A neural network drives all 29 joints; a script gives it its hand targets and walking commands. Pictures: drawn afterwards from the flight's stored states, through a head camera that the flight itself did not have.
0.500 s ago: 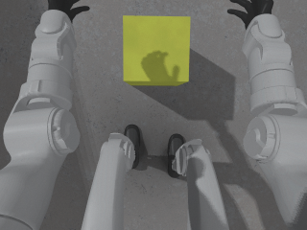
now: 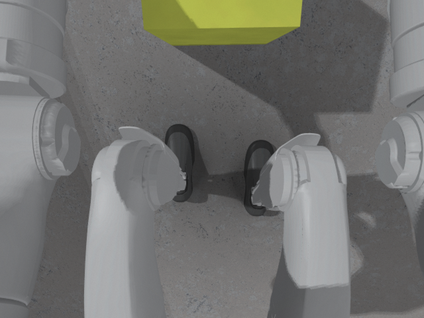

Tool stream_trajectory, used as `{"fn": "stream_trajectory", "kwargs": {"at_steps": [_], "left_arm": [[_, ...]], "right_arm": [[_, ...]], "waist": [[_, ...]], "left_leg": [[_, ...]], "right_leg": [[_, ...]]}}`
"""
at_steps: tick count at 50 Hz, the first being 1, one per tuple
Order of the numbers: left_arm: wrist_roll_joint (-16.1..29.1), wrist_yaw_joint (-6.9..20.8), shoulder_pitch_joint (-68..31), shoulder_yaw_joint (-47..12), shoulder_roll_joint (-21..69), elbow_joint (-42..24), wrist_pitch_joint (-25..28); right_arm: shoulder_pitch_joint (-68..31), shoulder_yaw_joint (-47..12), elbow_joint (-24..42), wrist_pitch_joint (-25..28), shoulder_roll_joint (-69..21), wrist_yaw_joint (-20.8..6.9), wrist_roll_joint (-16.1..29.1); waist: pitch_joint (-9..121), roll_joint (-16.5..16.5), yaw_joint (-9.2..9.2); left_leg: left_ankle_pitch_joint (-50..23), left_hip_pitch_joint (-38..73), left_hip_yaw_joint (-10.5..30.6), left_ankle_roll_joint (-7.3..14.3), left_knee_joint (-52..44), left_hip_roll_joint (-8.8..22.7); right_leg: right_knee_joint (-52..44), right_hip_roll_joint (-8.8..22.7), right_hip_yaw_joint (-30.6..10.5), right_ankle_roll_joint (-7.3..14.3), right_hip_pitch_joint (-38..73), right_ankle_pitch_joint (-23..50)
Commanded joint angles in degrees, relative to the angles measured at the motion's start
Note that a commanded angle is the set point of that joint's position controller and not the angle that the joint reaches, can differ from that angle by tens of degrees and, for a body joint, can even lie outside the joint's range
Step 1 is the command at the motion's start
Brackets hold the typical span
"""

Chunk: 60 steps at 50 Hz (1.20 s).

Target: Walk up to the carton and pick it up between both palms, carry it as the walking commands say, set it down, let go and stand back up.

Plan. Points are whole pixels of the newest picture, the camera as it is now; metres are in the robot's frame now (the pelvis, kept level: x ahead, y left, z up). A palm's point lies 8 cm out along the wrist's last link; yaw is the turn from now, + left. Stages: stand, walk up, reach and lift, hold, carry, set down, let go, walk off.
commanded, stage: reach and lift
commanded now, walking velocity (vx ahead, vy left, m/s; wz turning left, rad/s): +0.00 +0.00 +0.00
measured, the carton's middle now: out of the picture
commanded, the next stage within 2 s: none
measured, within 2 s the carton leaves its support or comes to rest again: neither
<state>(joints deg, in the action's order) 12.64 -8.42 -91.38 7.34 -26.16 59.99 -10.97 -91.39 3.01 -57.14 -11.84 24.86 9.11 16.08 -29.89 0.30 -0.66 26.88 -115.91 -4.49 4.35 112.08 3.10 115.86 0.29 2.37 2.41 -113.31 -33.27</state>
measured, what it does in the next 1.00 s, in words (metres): lowers itself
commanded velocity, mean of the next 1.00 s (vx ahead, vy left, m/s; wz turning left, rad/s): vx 0.00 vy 0.00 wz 0.00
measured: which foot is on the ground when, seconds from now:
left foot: down 0.00-1.00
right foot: down 0.00-1.00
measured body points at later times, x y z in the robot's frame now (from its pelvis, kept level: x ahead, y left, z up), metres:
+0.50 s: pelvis +0.01 -0.01 -0.08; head +0.39 +0.00 +0.14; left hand +0.59 +0.21 -0.26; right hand +0.60 -0.17 -0.26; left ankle +0.15 +0.10 -0.40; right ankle +0.12 -0.10 -0.40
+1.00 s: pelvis +0.00 +0.00 -0.07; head +0.39 +0.00 +0.15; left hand +0.59 +0.19 -0.24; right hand +0.60 -0.15 -0.24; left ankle +0.15 +0.10 -0.40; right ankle +0.12 -0.10 -0.40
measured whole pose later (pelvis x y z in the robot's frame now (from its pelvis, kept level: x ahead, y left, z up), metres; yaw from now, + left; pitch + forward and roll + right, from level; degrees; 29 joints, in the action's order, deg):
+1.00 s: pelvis +0.00 +0.00 -0.07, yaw -1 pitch +32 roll +0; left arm 14.4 -5.7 -96.2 4.5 -24.2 73.2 -3.6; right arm -96.5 0.9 -70.0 -5.5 21.9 6.9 14.7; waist -29.5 0.5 -2.1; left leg 27.2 -129.1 -3.0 3.4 123.9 3.2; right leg 127.2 -0.4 3.3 2.5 -126.3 -33.3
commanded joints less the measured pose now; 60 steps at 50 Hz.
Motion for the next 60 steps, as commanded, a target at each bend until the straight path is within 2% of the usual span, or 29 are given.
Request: {"fn": "stream_trajectory", "kwargs": {"at_steps": [1,2,3,4,6,7,9,10,11,12,13,15,16,18,22,23,25,32,33,36,39,41,44,48,51,53,58,59,60], "left_arm": [[1.28,1.46,-17.67,0.14,-6.87,4.61,2.24],[0.76,1.75,-17.24,-0.77,-6.66,4.21,2.77],[0.39,2.27,-15.63,-1.36,-6.92,5.18,3.82],[0.21,2.07,-17.61,-0.49,-8.09,4.29,4.78],[1.32,2.76,-17.62,-0.73,-6.24,6.37,5.47],[0.11,2.70,-18.13,-1.13,-7.58,10.93,5.46],[0.19,2.68,-21.31,-0.48,-9.00,7.96,5.96],[-0.21,2.61,-21.90,-0.06,-9.95,5.04,6.72],[0.99,2.32,-22.96,-1.64,-10.74,4.48,6.96],[1.35,2.46,-21.50,-1.67,-10.15,8.89,6.96],[2.04,2.65,-19.80,-2.99,-7.81,10.67,6.72],[2.26,3.26,-20.75,-3.10,-7.79,11.80,6.84],[2.61,2.93,-21.64,-3.57,-8.99,7.98,7.66],[2.64,2.02,-23.86,-2.00,-12.47,6.35,9.43],[4.21,2.59,-22.65,-5.10,-10.90,9.35,8.44],[3.59,2.37,-20.63,-3.30,-12.16,9.29,8.92],[4.85,2.17,-21.56,-4.37,-12.93,6.16,9.69],[6.73,2.32,-17.69,-6.89,-9.65,6.94,8.16],[6.37,2.08,-18.54,-5.88,-9.80,4.42,8.77],[5.77,2.74,-17.73,-6.58,-6.67,8.06,8.24],[5.61,3.55,-17.99,-5.69,-4.76,8.24,7.52],[1.82,2.47,-16.93,-1.75,-7.25,8.16,8.61],[0.50,2.36,-20.10,-1.90,-7.65,7.43,8.59],[1.34,2.75,-19.39,-2.45,-4.90,8.94,8.33],[3.77,2.63,-23.88,-4.39,-2.29,6.18,8.30],[2.18,1.68,-24.52,-3.39,-5.68,6.70,8.83],[3.00,0.73,-26.43,-5.54,-3.17,2.62,9.72],[2.57,0.67,-24.73,-4.34,-2.60,6.04,9.67],[0.47,0.48,-23.37,-3.64,-2.05,8.29,8.82]], "right_arm": [[-16.33,0.38,-2.89,1.78,5.46,-0.77,-0.63],[-13.58,1.64,-5.90,2.04,4.14,-1.09,-0.64],[-13.61,1.99,-5.20,2.82,4.84,-1.03,-2.68],[-14.37,2.05,-3.54,3.52,4.88,-0.72,-1.89],[-21.24,-1.29,0.41,4.91,3.82,-1.11,-0.46],[-19.74,1.39,-3.98,4.88,7.09,-0.82,-2.38],[-16.94,2.04,-6.92,4.71,7.68,-0.53,-2.85],[-20.18,0.81,-4.52,5.02,6.03,-0.79,-3.35],[-21.06,0.47,-3.47,5.43,7.30,-0.72,-2.49],[-21.18,-0.95,-6.03,5.52,5.21,-1.05,-0.97],[-18.94,-0.63,-7.72,5.52,5.99,-1.23,-0.55],[-19.59,-1.81,-8.92,5.60,6.15,-1.81,-0.77],[-19.52,0.27,-6.51,6.53,7.30,-1.72,-1.29],[-22.78,-3.61,-4.05,7.00,4.93,-1.37,2.06],[-20.40,-4.83,-7.74,6.60,6.73,-1.90,2.72],[-21.46,-2.67,-5.42,7.31,7.43,-1.25,1.70],[-21.03,-3.91,-1.93,7.83,6.26,-1.05,2.75],[-16.85,-1.07,-4.31,7.21,7.00,-0.68,0.06],[-17.57,-1.20,-1.10,7.67,8.22,-0.30,0.47],[-15.94,-1.90,-7.74,6.88,4.60,-1.29,1.12],[-18.08,-2.09,-5.52,7.08,4.92,-2.31,0.01],[-19.75,-3.00,-3.21,7.52,2.22,-2.73,0.68],[-19.88,-3.40,-7.32,6.76,0.83,-2.93,0.54],[-19.16,-0.23,-8.42,7.34,4.11,-1.99,-2.28],[-22.41,-1.56,-6.40,7.25,0.94,-1.58,-1.78],[-25.52,-3.02,-4.29,7.60,1.92,-0.96,-0.95],[-24.26,-3.92,-3.30,8.14,-3.05,-0.55,-0.11],[-25.00,-3.95,-3.55,8.41,-0.97,-0.50,-0.02],[-21.29,-2.38,-8.82,7.68,0.48,-0.29,-0.76]], "waist": [[88.70,3.74,0.03],[90.24,0.00,0.03],[84.04,0.89,0.84],[88.34,-0.41,-0.02],[84.95,2.80,-3.68],[80.16,0.31,-1.49],[80.69,-1.52,-0.90],[79.21,2.94,-1.53],[83.20,0.91,-0.79],[78.42,0.36,-2.34],[78.90,-1.22,-0.71],[74.12,0.59,-2.00],[77.20,-0.67,-0.30],[82.19,0.97,-5.00],[77.49,-0.53,-2.78],[79.19,-0.96,-4.43],[87.74,-0.85,-4.28],[83.67,1.06,1.50],[86.43,-1.61,-0.39],[76.58,-4.06,-1.98],[72.75,0.24,-0.43],[73.57,1.39,-5.00],[70.33,1.09,-5.66],[72.68,-1.01,-0.81],[75.19,-0.17,-0.07],[78.53,0.69,-2.74],[81.93,-0.02,-2.44],[81.08,-0.57,-4.24],[80.91,-1.38,-3.06]], "left_leg": [[-11.20,39.90,6.69,-2.41,-3.97,-3.68],[-11.65,42.07,6.59,-3.04,-3.08,-3.54],[-11.43,37.24,5.82,-3.28,-1.81,-3.36],[-15.38,43.09,6.81,-3.05,-0.38,-3.36],[-13.92,33.66,5.52,-2.56,-0.12,-3.63],[-10.56,32.37,5.75,-3.25,1.45,-3.47],[-11.00,31.08,5.41,-4.61,2.52,-2.62],[-9.19,26.78,5.27,-3.80,1.73,-3.19],[-11.31,31.78,5.88,-4.02,3.03,-2.73],[-11.34,28.16,5.91,-3.64,3.43,-2.06],[-11.68,33.10,5.75,-4.26,4.99,-2.26],[-11.63,26.30,6.06,-4.11,5.71,-1.94],[-13.92,29.17,7.05,-4.34,5.90,-1.65],[-19.15,31.28,6.55,-3.43,8.67,-1.87],[-17.35,31.45,7.27,-3.97,8.77,-1.23],[-18.14,30.40,7.24,-3.51,10.07,-1.35],[-21.39,33.90,6.62,-3.49,10.35,-2.00],[-20.92,34.68,7.96,-3.24,9.36,-2.45],[-22.79,36.24,6.92,-3.29,10.54,-2.73],[-17.52,31.38,6.90,-3.88,7.95,-2.48],[-16.22,28.46,7.50,-2.94,7.88,-2.80],[-19.21,29.58,7.51,-2.67,7.10,-3.20],[-15.40,25.87,7.82,-3.22,5.02,-2.76],[-12.97,27.93,7.64,-3.61,6.23,-3.24],[-14.85,27.67,7.29,-3.99,5.61,-3.49],[-15.65,30.94,6.93,-3.44,7.63,-3.10],[-18.96,34.05,6.63,-3.48,6.25,-4.08],[-20.94,33.52,7.23,-3.57,6.88,-4.12],[-18.30,32.73,6.97,-3.99,7.90,-4.17]], "right_leg": [[-9.17,-1.72,-2.57,-2.53,17.43,7.64],[-8.52,-1.93,-1.96,-2.29,18.54,8.54],[-8.20,-1.84,-2.30,-2.54,15.93,8.82],[-7.62,-2.02,-2.86,-2.10,15.81,10.18],[-6.51,-2.44,-3.32,-2.40,19.82,12.05],[-5.31,-2.21,-3.45,-2.39,15.47,8.78],[-4.99,-1.96,-4.24,-2.29,17.62,9.67],[-4.88,-2.00,-4.07,-2.59,20.46,9.72],[-4.19,-1.63,-4.63,-2.24,19.68,10.46],[-3.09,-2.23,-4.31,-2.41,18.41,11.51],[-3.38,-1.61,-3.86,-2.48,16.39,9.26],[-1.85,-1.53,-4.66,-2.57,14.98,10.03],[-0.13,-1.66,-4.25,-2.44,15.75,12.86],[0.57,-1.48,-5.81,-2.77,18.10,16.77],[2.79,-1.50,-4.40,-2.94,13.94,15.17],[3.46,-1.73,-4.69,-2.47,13.46,15.02],[4.00,-1.38,-4.71,-2.84,20.79,20.00],[3.73,-2.38,-2.16,-2.72,15.51,18.50],[3.42,-2.45,-3.67,-2.27,15.55,18.91],[1.87,-2.56,-3.51,-2.15,11.01,14.01],[0.48,-2.27,-4.36,-2.04,11.14,12.95],[1.24,-3.01,-4.22,-3.20,10.52,15.58],[1.44,-2.82,-3.77,-3.50,10.04,13.06],[1.06,-2.62,-3.28,-3.03,9.70,11.07],[0.67,-3.31,-3.47,-2.72,14.36,13.70],[0.79,-2.92,-3.60,-3.26,14.62,12.41],[0.87,-4.14,-2.92,-2.92,16.56,15.86],[1.81,-4.75,-3.18,-3.07,14.19,16.62],[1.20,-3.94,-3.89,-3.20,16.17,15.41]]}}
